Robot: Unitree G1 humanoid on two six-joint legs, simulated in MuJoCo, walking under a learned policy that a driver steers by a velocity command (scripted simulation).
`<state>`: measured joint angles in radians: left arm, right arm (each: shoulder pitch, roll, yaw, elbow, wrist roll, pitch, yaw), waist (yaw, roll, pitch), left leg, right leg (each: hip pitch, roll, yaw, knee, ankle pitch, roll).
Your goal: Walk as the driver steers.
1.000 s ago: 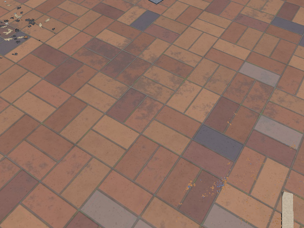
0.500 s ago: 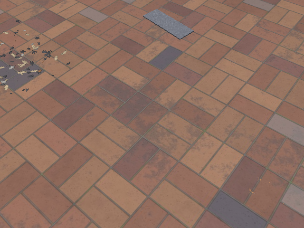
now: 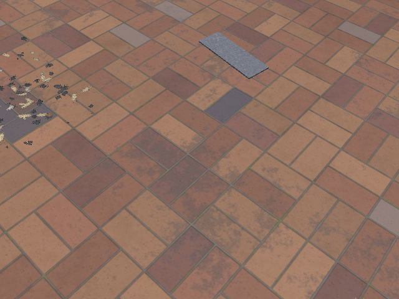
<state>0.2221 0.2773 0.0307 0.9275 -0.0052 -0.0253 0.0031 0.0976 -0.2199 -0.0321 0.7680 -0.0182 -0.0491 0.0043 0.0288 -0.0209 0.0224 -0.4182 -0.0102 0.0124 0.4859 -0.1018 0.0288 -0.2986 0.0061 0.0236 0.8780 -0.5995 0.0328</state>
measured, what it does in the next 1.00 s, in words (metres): steps on the spot: right foot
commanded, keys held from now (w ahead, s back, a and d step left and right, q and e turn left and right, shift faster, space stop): no key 1.00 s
